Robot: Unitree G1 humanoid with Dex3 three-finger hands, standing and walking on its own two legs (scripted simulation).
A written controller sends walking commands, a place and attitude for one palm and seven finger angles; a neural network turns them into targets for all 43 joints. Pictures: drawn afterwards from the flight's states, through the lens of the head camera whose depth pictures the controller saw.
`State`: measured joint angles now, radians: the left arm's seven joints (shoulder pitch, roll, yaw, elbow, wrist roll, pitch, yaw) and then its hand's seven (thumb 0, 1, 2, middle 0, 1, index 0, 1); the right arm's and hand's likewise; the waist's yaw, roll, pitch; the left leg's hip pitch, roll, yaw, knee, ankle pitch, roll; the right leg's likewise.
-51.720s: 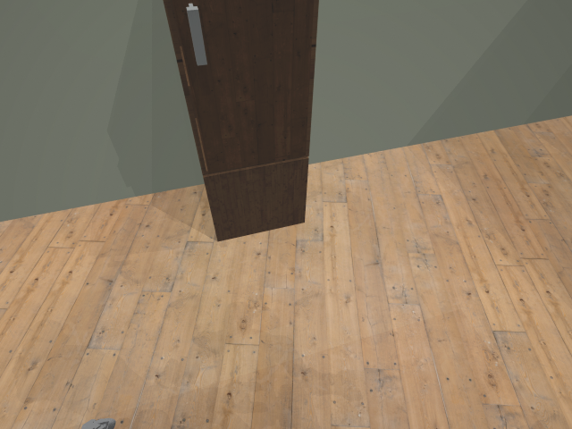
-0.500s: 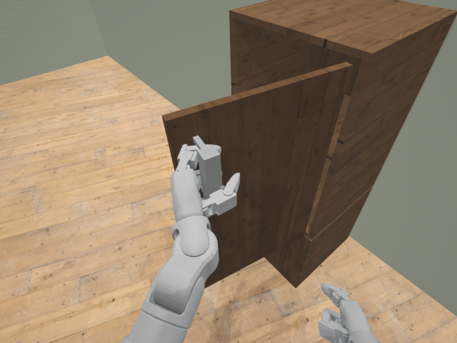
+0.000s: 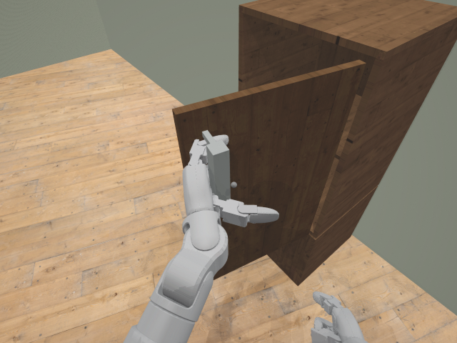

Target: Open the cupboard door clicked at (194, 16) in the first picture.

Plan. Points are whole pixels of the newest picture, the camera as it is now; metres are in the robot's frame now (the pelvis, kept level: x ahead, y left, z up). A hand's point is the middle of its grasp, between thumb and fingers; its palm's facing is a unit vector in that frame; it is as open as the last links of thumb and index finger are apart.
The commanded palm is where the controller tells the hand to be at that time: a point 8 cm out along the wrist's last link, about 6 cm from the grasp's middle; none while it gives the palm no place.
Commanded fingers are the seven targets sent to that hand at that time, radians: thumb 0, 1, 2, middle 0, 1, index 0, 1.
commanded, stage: open thumb and fingers to let go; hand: left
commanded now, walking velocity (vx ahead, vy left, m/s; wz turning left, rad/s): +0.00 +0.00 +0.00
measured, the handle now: (214, 169) +0.36 +0.07 +0.14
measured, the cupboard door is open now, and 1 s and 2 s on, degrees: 77 85 83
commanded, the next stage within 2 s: slide the hand sideways off the handle in 0.04 s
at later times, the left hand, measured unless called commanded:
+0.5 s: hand (238, 212) +0.27 +0.02 +0.15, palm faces -0.16 -0.99 -0.03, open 16.0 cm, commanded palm +0.24 +0.06 +0.15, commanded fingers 0.00 -0.50 0.30 -0.15 -0.30 -0.15 -0.30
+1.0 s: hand (212, 237) +0.23 +0.05 +0.15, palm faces -0.14 -0.99 -0.02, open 16.2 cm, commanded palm +0.20 +0.12 +0.15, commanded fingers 0.00 -0.50 0.30 -0.15 -0.30 -0.15 -0.30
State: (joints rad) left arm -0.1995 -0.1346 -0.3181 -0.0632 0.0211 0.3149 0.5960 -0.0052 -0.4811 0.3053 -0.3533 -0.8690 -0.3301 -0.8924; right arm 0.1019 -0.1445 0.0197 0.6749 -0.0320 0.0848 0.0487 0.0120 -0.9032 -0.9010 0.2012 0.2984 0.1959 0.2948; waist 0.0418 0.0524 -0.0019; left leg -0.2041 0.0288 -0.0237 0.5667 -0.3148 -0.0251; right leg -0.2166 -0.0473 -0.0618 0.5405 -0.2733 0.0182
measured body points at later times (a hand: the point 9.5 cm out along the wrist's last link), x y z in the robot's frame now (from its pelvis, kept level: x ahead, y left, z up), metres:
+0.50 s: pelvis -0.01 -0.01 +0.00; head -0.05 -0.03 +0.44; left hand +0.27 +0.07 +0.15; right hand +0.18 -0.20 -0.09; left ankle +0.00 +0.13 -0.73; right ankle +0.01 -0.13 -0.73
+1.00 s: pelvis +0.01 -0.01 +0.00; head -0.02 -0.03 +0.45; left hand +0.23 +0.11 +0.15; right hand +0.21 -0.22 -0.07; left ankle +0.00 +0.13 -0.73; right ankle +0.01 -0.13 -0.73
